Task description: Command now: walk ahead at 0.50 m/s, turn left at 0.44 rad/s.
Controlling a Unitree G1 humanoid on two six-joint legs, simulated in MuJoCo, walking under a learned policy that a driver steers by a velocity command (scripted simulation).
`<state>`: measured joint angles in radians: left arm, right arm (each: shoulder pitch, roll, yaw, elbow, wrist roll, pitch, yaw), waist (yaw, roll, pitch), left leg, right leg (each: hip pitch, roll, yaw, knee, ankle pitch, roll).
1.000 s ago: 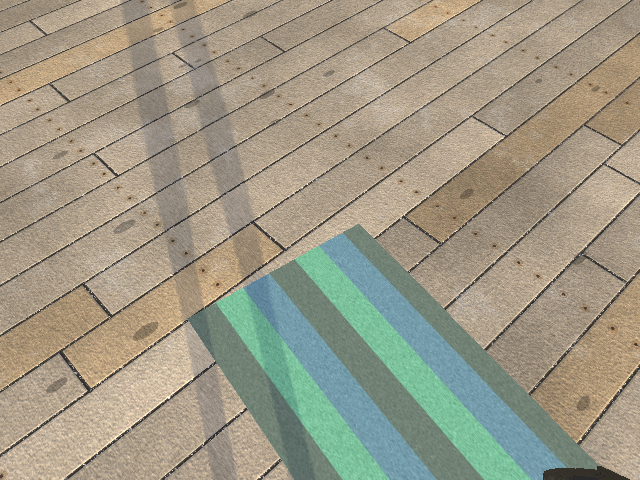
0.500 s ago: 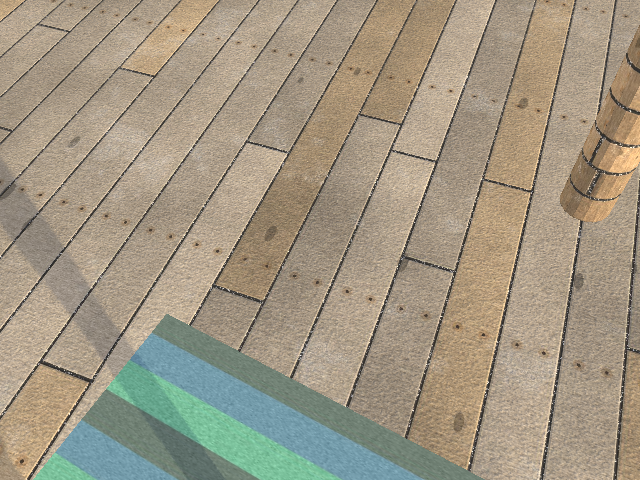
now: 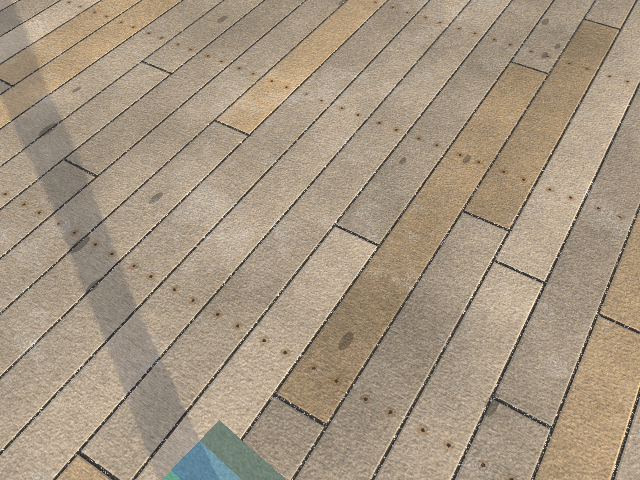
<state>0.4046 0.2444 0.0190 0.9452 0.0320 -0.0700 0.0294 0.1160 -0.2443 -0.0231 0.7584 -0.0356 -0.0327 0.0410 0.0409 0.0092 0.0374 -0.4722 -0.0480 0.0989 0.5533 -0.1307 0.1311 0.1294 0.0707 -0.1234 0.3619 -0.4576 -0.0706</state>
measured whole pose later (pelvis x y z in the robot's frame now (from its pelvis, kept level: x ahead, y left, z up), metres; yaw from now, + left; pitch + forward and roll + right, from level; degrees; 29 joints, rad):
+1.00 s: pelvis +0.53 +0.09 +0.01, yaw +16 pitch +2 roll -1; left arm 0.48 0.24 0.04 0.94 0.00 -0.06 -0.01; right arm 0.03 -0.23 0.00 0.71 -0.05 -0.07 0.02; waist 0.09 0.01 0.02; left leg -0.42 0.01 0.03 0.52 -0.15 0.03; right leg -0.06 0.03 0.03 0.51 -0.41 -0.03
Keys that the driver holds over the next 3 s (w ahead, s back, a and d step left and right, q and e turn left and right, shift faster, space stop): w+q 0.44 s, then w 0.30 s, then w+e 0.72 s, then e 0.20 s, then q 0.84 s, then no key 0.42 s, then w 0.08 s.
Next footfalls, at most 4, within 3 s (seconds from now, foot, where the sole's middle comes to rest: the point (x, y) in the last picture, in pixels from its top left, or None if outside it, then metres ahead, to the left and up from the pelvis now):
0.50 right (379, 471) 0.48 -0.06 -0.76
0.98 left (247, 396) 0.63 0.22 -0.76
1.50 right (331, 282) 0.93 0.05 -0.76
2.06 left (270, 260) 0.99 0.20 -0.76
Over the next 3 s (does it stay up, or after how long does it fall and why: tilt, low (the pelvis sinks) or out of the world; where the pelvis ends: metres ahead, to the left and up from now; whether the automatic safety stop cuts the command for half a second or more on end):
stays up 0.94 0.09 0.02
